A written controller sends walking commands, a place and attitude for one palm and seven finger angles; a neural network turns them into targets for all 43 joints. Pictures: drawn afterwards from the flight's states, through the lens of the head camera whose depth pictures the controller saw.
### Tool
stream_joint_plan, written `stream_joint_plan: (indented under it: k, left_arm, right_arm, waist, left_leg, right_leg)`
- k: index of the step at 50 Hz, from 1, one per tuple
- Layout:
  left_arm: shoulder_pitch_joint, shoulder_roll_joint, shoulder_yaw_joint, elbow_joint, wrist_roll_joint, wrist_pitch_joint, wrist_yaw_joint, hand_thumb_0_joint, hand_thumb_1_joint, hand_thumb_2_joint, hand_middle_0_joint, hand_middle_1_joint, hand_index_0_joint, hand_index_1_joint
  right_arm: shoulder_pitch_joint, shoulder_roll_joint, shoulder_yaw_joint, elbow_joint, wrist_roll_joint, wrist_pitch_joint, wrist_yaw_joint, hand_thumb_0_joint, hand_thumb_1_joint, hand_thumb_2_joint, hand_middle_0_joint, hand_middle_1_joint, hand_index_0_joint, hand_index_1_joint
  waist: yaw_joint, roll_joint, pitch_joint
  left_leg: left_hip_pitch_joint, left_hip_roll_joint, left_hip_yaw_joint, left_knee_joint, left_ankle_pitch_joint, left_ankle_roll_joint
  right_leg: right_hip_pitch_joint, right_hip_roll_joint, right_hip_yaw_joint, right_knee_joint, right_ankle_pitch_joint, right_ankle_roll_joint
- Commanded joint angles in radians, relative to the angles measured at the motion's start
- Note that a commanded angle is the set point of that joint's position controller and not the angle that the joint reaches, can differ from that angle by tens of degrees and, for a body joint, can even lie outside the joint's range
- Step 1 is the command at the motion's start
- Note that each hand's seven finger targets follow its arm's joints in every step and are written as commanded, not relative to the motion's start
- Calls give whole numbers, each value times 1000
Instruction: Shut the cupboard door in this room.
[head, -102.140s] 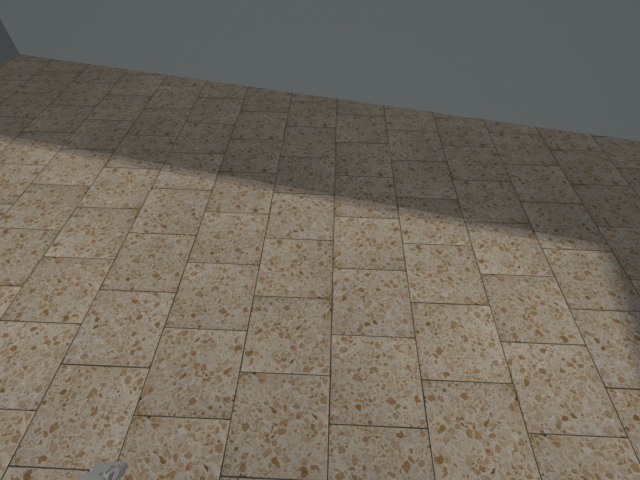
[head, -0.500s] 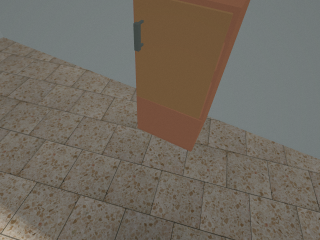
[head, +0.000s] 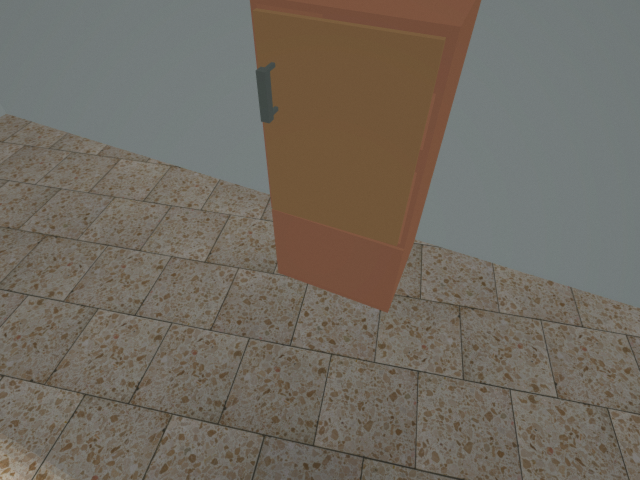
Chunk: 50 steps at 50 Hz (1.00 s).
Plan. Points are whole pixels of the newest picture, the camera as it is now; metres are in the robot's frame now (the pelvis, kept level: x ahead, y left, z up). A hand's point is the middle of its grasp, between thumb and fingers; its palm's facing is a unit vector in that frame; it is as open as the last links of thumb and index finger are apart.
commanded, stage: let the arm hang, fingers relaxed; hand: left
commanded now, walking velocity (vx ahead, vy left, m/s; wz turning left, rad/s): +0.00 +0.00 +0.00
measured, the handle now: (269, 92) +0.95 +0.17 +0.04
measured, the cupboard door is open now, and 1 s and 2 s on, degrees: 1 1 1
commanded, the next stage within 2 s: look to check the result in 0.22 s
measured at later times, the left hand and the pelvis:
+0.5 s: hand out of the picture +0.01 +0.18 -0.17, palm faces +0.00 -0.97 -0.23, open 7.3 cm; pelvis +0.01 -0.01 +0.00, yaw +0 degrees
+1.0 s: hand out of the picture +0.04 +0.17 -0.17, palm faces +0.02 -0.97 -0.25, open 7.3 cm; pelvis +0.02 -0.03 +0.00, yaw +1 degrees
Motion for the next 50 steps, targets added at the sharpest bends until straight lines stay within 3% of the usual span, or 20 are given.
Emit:
stream_joint_plan:
  k: [1, 6, 12, 18, 43, 46, 48, 50]
  left_arm:
    - [62, 114, 20, -16, 0, -15, 5, 0, 900, 900, -200, -300, -200, -300]
    - [46, 118, 22, -27, -1, -17, 5, 0, 900, 900, -200, -300, -200, -300]
    - [32, 122, 22, -29, -1, -24, 5, 0, 900, 900, -200, -300, -200, -300]
    - [25, 138, 25, -29, -2, -28, 5, 0, 900, 900, -200, -300, -200, -300]
    - [-6, 166, 23, -22, -3, -32, 5, 0, 900, 900, -200, -300, -200, -300]
    - [-12, 158, 23, -23, -4, -29, 6, 0, 900, 900, -200, -300, -200, -300]
    - [21, 118, 23, -28, -6, -19, 12, 0, 900, 900, -200, -300, -200, -300]
    - [28, 133, 34, -41, -7, -9, 15, 0, 900, 900, -200, -300, -200, -300]
  right_arm:
    - [29, -128, -22, -36, 3, -17, -7, 0, -900, -900, 200, 300, 200, 300]
    - [19, -127, -21, -38, 3, -20, -5, 0, -900, -900, 200, 300, 200, 300]
    - [9, -134, -20, -41, 4, -24, -6, 0, -900, -900, 200, 300, 200, 300]
    - [-7, -151, -19, -41, 7, -27, -8, 0, -900, -900, 200, 300, 200, 300]
    - [-55, -181, -13, -36, 7, -24, -8, 0, -900, -900, 200, 300, 200, 300]
    - [-52, -166, -9, -38, 4, -23, -7, 0, -900, -900, 200, 300, 200, 300]
    - [-29, -117, -1, -41, 5, -15, -6, 0, -900, -900, 200, 300, 200, 300]
    - [-31, -119, -7, -54, 2, -5, -5, 0, -900, -900, 200, 300, 200, 300]
  waist:
    - [6, -7, 98]
    - [3, 16, 85]
    - [1, -10, 62]
    - [4, 4, 45]
    - [4, -13, 46]
    - [4, -4, 41]
    - [7, -17, 26]
    - [12, -9, 33]
  left_leg:
    - [28, 125, -165, -102, -147, -17]
    - [42, 125, -162, -95, -124, -20]
    - [71, 127, -153, -70, -35, -18]
    - [94, 132, -149, -56, 30, -15]
    - [118, 137, -147, -50, 78, -22]
    - [103, 132, -150, -42, 95, -24]
    - [80, 123, -148, 0, 146, -29]
    - [30, 112, -145, 49, 145, -32]
  right_leg:
    - [-155, -68, 69, -103, 1, -53]
    - [-152, -70, 73, -103, 13, -53]
    - [-135, -76, 79, -114, 62, -53]
    - [-118, -77, 80, -119, 104, -55]
    - [-81, -85, 84, -151, 165, -54]
    - [-62, -92, 73, -139, 182, -51]
    - [-49, -102, 45, -91, 228, -43]
    - [-45, -120, 33, -47, 244, -48]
